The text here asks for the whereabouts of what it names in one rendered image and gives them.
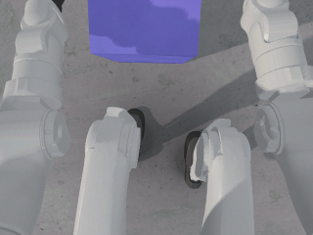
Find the robot right foot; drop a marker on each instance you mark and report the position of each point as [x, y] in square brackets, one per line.
[189, 148]

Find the left robot hand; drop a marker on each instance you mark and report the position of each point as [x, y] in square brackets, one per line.
[59, 4]

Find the right robot forearm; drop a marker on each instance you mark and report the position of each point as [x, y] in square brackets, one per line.
[277, 51]

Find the robot left foot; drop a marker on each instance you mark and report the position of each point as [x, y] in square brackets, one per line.
[140, 121]

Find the robot left upper arm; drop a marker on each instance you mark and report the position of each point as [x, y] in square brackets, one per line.
[30, 142]

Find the robot foot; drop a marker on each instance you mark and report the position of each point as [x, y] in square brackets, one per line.
[140, 121]
[189, 148]

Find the carton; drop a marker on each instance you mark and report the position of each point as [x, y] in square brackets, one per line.
[144, 31]

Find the robot right upper arm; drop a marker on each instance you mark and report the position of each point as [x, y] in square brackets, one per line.
[285, 129]

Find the left robot forearm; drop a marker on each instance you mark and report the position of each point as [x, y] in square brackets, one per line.
[38, 62]

